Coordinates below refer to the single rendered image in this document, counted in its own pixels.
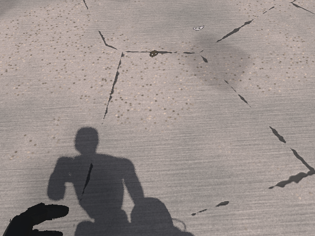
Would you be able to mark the robot left hand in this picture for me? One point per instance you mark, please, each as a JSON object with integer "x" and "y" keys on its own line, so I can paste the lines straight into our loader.
{"x": 22, "y": 225}

